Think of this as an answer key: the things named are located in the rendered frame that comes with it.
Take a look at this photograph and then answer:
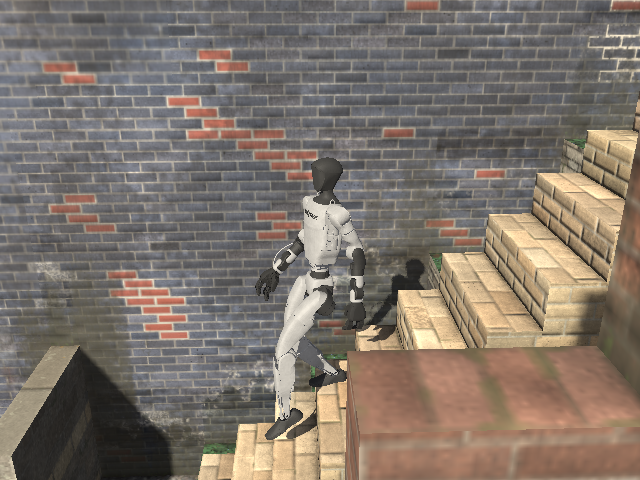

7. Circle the stairs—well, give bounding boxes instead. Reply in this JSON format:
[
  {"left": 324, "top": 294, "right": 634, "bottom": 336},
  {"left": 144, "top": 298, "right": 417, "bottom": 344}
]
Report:
[{"left": 198, "top": 91, "right": 640, "bottom": 480}]

